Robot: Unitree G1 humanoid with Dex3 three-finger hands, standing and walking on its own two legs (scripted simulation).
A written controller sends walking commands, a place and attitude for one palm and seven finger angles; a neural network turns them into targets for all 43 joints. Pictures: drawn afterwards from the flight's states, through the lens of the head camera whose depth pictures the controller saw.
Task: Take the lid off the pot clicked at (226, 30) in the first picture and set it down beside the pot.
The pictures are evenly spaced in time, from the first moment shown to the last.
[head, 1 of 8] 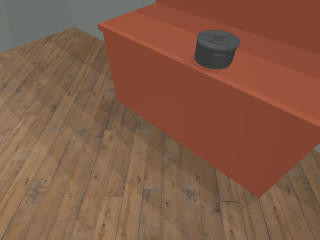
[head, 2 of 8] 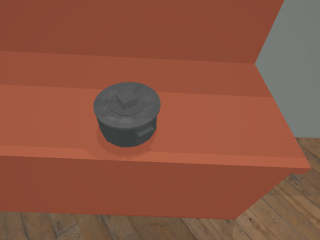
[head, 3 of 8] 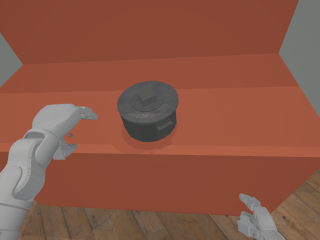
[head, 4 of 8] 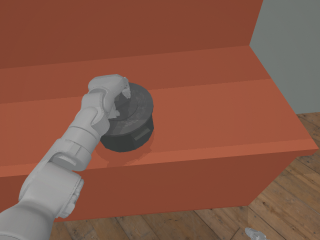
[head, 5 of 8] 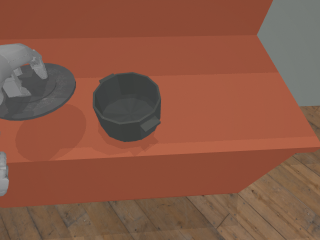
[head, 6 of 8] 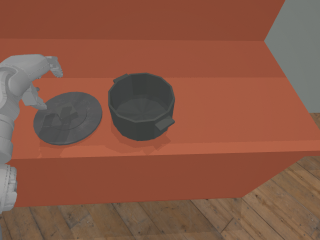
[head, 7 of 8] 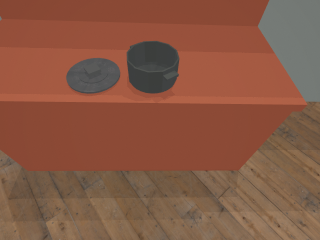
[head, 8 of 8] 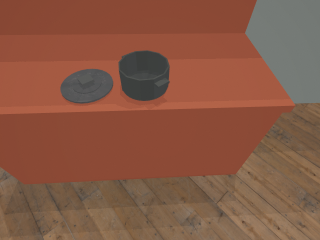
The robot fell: no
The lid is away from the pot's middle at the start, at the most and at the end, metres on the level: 0.00 0.24 0.24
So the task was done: yes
